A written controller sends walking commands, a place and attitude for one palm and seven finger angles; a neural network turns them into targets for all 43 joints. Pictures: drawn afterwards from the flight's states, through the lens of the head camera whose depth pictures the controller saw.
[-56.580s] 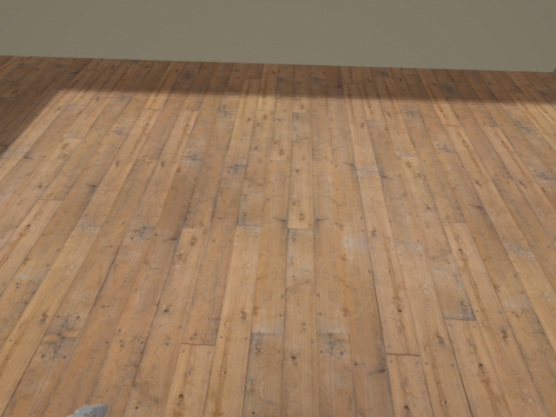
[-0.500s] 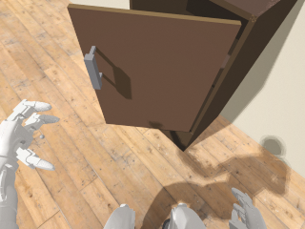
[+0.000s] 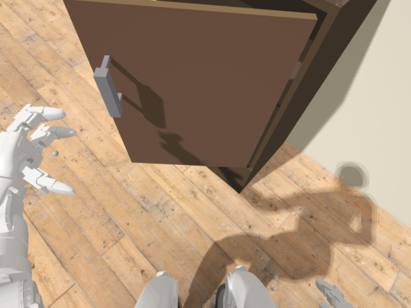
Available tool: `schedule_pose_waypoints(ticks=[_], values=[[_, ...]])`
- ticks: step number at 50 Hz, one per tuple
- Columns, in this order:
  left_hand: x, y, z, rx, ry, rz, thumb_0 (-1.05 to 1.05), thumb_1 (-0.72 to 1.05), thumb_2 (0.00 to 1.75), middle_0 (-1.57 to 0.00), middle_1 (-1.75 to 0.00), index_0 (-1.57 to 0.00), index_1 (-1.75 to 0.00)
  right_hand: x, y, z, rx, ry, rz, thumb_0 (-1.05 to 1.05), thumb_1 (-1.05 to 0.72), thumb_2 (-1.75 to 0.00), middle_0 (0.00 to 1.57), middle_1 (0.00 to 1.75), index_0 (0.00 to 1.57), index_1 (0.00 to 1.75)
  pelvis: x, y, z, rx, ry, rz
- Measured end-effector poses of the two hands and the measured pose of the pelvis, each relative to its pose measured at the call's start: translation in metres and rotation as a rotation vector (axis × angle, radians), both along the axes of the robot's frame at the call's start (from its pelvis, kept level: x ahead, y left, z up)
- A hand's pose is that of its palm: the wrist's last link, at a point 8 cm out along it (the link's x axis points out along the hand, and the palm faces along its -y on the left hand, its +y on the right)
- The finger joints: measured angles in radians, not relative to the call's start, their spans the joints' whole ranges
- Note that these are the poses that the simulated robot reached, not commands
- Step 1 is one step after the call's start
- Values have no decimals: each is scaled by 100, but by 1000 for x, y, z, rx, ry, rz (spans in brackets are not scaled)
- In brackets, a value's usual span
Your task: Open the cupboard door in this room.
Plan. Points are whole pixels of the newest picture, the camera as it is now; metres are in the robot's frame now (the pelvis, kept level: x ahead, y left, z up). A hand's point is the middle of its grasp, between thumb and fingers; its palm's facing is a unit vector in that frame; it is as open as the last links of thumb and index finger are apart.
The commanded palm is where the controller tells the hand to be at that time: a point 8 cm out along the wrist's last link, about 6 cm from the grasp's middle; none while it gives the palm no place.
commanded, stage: move the hooked fingers beside the handle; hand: left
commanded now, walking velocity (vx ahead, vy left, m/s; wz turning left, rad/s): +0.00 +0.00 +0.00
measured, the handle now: (111, 87) +0.55 +0.22 +0.03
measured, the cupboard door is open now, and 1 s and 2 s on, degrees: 41 41 41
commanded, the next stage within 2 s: slide the fingers in behind the handle in 1.66 s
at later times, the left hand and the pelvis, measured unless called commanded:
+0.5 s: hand (55, 127) +0.43 +0.29 +0.05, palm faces -0.01 -1.00 -0.02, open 14.0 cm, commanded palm +0.43 +0.33 +0.04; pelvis -0.01 +0.00 -0.01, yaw -1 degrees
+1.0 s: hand (70, 100) +0.51 +0.29 +0.04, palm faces -0.02 -1.00 -0.03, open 14.0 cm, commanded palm +0.49 +0.33 +0.04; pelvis -0.01 +0.01 -0.02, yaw -2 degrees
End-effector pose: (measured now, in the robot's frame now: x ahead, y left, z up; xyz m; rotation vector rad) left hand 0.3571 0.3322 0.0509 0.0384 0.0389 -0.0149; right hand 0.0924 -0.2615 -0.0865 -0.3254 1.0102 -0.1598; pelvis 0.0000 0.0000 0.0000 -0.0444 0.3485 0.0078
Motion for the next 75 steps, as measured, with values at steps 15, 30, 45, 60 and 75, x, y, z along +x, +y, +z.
schedule_pose_waypoints(ticks=[15, 30, 45, 60, 75], values=[[37, 10, -2, -19, -3, 15, -1, -50, 30, -30, -120, -30, -120, -21, -3, -5, -23, 95, -33, 1, -90, -90, 21, 30, 20, 30, -2, 2, -6, -8, 28, -9], [72, 17, -6, -19, -1, 0, -1, -50, 30, -30, -120, -30, -120, -55, -5, -15, -56, 222, -64, 1, -90, -90, 21, 30, 20, 30, -10, 6, -17, -25, 70, -3], [120, 12, -4, -8, 2, -7, -1, -50, 30, -30, -120, -30, -120, -94, 3, -19, -55, 351, -126, 1, -90, -90, 21, 30, 20, 30, -11, 11, -25, -41, 124, -9], [120, 20, -13, -2, 19, 10, -1, -50, 30, -30, -120, -30, -120, -97, 11, -12, -31, 394, -158, 1, -90, -90, 21, 30, 20, 30, -1, 13, -19, -45, 133, -22], [111, 12, -11, -19, 24, 4, -1, -50, 30, -30, -120, -30, -120, -57, 5, -9, -47, 301, -106, 0, -90, -90, 21, 30, 20, 30, 3, 12, -13, -45, 106, -6]])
